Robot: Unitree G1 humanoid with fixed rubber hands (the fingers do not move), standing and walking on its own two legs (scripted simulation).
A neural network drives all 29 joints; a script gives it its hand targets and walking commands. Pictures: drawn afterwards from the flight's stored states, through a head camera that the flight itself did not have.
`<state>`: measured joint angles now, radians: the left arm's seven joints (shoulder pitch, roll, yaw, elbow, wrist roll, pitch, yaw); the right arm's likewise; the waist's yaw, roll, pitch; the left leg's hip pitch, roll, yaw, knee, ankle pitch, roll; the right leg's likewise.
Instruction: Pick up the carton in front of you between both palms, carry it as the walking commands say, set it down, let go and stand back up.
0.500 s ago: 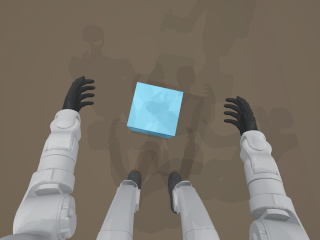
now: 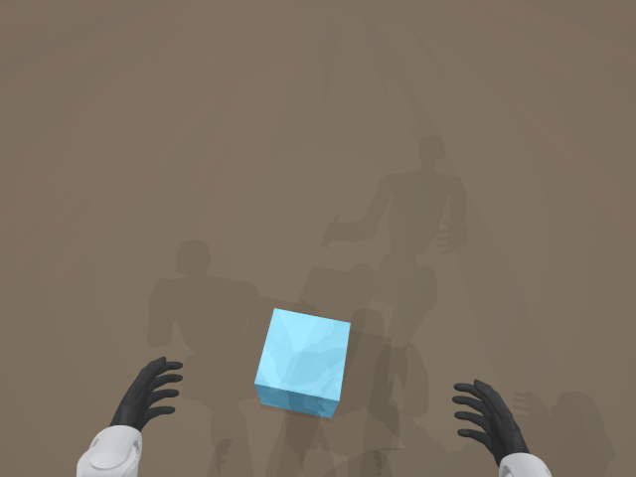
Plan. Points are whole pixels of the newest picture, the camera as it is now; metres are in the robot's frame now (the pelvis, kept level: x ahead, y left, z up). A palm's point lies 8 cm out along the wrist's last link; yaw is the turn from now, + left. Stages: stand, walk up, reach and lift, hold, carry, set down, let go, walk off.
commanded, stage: let go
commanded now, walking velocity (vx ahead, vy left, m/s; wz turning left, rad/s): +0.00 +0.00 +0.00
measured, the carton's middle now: (303, 365) +0.42 +0.01 -0.65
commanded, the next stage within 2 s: stand in 0.48 s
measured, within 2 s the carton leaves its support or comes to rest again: neither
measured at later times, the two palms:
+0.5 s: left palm (122, 457) +0.15 +0.23 -0.07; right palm (514, 450) +0.16 -0.24 -0.06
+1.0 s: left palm (76, 465) +0.14 +0.29 -0.09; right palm (542, 462) +0.15 -0.29 -0.09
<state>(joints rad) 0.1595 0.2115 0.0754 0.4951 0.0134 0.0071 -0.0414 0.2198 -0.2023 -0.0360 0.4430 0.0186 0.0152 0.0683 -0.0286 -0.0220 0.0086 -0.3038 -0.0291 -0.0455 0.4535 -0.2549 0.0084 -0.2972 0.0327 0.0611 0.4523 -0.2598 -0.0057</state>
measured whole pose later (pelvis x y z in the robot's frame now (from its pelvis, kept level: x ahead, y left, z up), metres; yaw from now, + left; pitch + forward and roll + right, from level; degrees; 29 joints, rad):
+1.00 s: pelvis +0.01 +0.00 +0.00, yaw +0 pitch +0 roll +0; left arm 0.19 0.34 0.04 0.74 0.03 0.01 0.02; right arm 0.16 -0.34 -0.02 0.79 -0.04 0.00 -0.02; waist 0.00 0.01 0.00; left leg -0.17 -0.02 -0.04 0.49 -0.31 0.01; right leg -0.17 0.03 0.05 0.48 -0.32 -0.01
